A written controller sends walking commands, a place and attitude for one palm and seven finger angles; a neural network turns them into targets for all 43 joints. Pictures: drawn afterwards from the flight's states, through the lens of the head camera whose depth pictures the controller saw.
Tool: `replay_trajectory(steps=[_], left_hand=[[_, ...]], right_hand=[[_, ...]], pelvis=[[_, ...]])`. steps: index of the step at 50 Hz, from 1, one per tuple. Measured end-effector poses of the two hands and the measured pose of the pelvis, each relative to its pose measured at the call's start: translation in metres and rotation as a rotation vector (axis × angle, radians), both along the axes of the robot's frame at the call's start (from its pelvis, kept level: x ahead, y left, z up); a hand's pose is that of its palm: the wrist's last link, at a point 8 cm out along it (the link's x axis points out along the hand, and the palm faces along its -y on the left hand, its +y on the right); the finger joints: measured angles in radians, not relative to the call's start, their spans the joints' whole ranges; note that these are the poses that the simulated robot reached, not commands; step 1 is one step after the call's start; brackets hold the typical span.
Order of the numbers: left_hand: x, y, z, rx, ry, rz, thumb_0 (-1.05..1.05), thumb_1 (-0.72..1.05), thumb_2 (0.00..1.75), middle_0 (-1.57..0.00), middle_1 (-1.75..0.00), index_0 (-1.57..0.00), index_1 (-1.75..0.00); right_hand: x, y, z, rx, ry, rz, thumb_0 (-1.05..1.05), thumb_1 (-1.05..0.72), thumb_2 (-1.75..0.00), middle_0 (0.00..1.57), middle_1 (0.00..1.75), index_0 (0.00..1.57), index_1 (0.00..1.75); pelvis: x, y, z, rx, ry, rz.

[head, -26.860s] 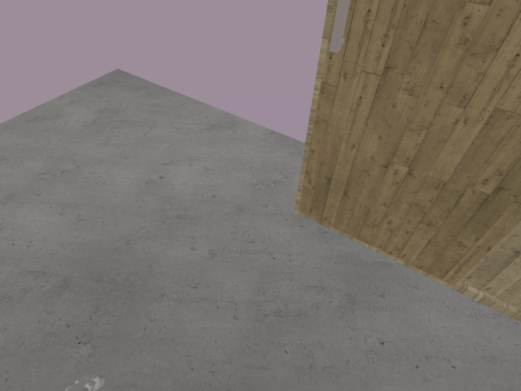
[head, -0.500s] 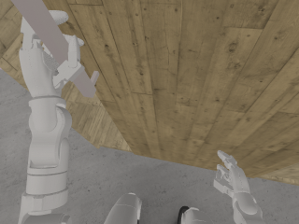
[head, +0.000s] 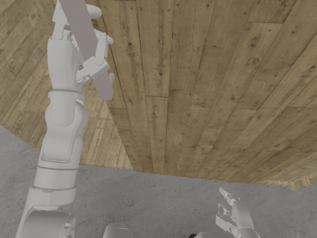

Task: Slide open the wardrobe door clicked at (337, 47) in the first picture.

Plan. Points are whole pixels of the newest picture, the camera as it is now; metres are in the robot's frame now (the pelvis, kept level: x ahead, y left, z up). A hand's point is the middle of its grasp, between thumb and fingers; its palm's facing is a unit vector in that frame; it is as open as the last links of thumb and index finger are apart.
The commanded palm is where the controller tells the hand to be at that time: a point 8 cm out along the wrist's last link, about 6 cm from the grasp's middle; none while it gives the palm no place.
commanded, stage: step sideways, sliding the door along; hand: left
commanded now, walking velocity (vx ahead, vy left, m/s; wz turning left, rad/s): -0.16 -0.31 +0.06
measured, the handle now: (90, 30) +0.41 +0.19 +0.26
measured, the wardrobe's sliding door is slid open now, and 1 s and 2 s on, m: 0.48 0.56 0.56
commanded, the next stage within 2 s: stop walking and hold the door there in 0.84 s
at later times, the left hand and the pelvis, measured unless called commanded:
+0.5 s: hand (151, 60) +0.37 +0.08 +0.24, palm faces +0.36 -0.93 -0.08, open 6.2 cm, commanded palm +0.35 +0.05 +0.22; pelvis -0.05 -0.16 +0.01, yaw +1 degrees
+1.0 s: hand (154, 59) +0.38 +0.07 +0.23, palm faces +0.63 -0.77 -0.10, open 7.1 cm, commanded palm +0.34 +0.08 +0.20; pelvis +0.01 -0.29 +0.02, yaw +5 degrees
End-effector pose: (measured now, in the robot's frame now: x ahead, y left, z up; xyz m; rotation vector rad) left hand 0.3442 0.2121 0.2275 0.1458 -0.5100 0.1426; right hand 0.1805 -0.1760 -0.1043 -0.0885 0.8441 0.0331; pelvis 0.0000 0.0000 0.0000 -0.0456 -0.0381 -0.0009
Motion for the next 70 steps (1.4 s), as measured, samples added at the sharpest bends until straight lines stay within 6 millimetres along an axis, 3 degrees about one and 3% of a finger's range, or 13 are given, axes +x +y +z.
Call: replay_trajectory(steps=[3, 8, 13, 23, 29, 32, 37, 40, 48, 52, 57, 62, 70], left_hand=[[-0.002, -0.023, 0.001, 0.004, 0.039, 0.061, -0.06, 0.70, 0.83, -0.48, -1.40, -0.19, -1.35], [-0.003, -0.057, 0.003, -0.032, 0.085, 0.060, -0.04, 0.71, 0.81, -0.47, -1.40, -0.22, -1.37], [0.000, -0.085, 0.001, -0.071, 0.048, -0.015, -0.02, 0.73, 0.81, -0.46, -1.40, -0.21, -1.36], [-0.006, -0.091, 0.006, -0.086, 0.149, 0.164, -0.05, 0.69, 0.82, -0.46, -1.40, -0.29, -1.33], [-0.009, -0.099, 0.007, -0.063, 0.166, 0.325, -0.09, 0.67, 0.83, -0.46, -1.40, -0.25, -1.32], [-0.011, -0.104, 0.008, -0.078, 0.187, 0.419, -0.10, 0.66, 0.83, -0.46, -1.40, -0.21, -1.31], [-0.012, -0.109, 0.008, -0.126, 0.197, 0.471, -0.08, 0.67, 0.81, -0.46, -1.40, -0.14, -1.35], [-0.013, -0.110, 0.006, -0.123, 0.160, 0.466, -0.07, 0.68, 0.79, -0.46, -1.40, -0.14, -1.33], [-0.013, -0.115, 0.005, -0.141, 0.158, 0.514, -0.07, 0.70, 0.79, -0.46, -1.40, -0.12, -1.24], [-0.016, -0.109, 0.008, 0.002, 0.181, 0.574, -0.14, 0.63, 0.78, -0.46, -1.40, -0.15, -1.27], [-0.018, -0.113, 0.011, 0.061, 0.232, 0.693, -0.20, 0.59, 0.79, -0.46, -1.40, -0.17, -1.28], [-0.019, -0.114, 0.014, 0.042, 0.274, 0.732, -0.20, 0.57, 0.78, -0.46, -1.40, -0.21, -1.30], [-0.017, -0.111, 0.009, -0.030, 0.211, 0.643, -0.17, 0.58, 0.80, -0.46, -1.40, -0.22, -1.29]], right_hand=[[-0.001, -0.037, -0.008, -0.021, -0.005, -0.022, 0.02, -0.90, -0.90, 0.20, 0.30, 0.20, 0.30], [-0.007, -0.091, 0.004, -0.112, -0.009, -0.058, 0.02, -0.90, -0.90, 0.20, 0.30, 0.20, 0.30], [-0.023, -0.132, 0.015, -0.203, -0.022, -0.091, 0.02, -0.91, -0.90, 0.19, 0.30, 0.20, 0.30], [-0.064, -0.177, 0.015, -0.145, 0.110, 0.021, 0.01, -0.90, -0.90, 0.19, 0.30, 0.20, 0.30], [-0.054, -0.218, -0.007, -0.082, 0.109, 0.077, 0.01, -0.90, -0.90, 0.20, 0.30, 0.20, 0.30], [-0.042, -0.248, -0.017, -0.075, 0.115, 0.073, 0.01, -0.90, -0.90, 0.20, 0.30, 0.20, 0.30], [-0.020, -0.288, -0.005, -0.177, 0.132, 0.063, 0.02, -0.90, -0.90, 0.20, 0.30, 0.20, 0.30], [-0.003, -0.304, 0.001, -0.232, 0.096, 0.058, 0.02, -0.90, -0.90, 0.20, 0.30, 0.20, 0.30], [0.039, -0.308, 0.029, -0.173, 0.008, 0.127, 0.01, -0.91, -0.90, 0.19, 0.30, 0.20, 0.30], [0.061, -0.316, 0.031, -0.114, -0.057, 0.117, 0.01, -0.90, -0.90, 0.20, 0.30, 0.20, 0.30], [0.080, -0.352, 0.013, -0.093, -0.112, 0.054, 0.01, -0.90, -0.90, 0.20, 0.30, 0.20, 0.30], [0.063, -0.391, 0.013, -0.152, -0.076, -0.049, 0.01, -0.90, -0.90, 0.20, 0.30, 0.20, 0.30], [-0.008, -0.423, 0.033, -0.302, -0.006, -0.147, 0.01, -0.91, -0.90, 0.20, 0.30, 0.20, 0.30]], pelvis=[[-0.012, -0.020, 0.003, 0.014, 0.002, 0.014], [-0.028, -0.043, 0.013, 0.066, 0.037, 0.038], [-0.040, -0.068, 0.002, 0.053, 0.038, 0.044], [-0.048, -0.143, 0.017, -0.028, 0.012, 0.019], [-0.042, -0.210, 0.000, -0.009, 0.009, 0.033], [-0.041, -0.232, 0.000, -0.024, -0.002, 0.084], [-0.032, -0.245, 0.013, 0.042, 0.045, 0.133], [-0.024, -0.248, 0.007, -0.004, 0.039, 0.136], [0.002, -0.283, 0.018, -0.032, -0.011, 0.093], [0.025, -0.307, 0.014, -0.022, -0.008, 0.069], [0.042, -0.326, -0.002, 0.021, -0.008, 0.055], [0.036, -0.322, 0.009, 0.071, 0.019, 0.045], [0.018, -0.308, 0.007, 0.053, 0.021, 0.038]])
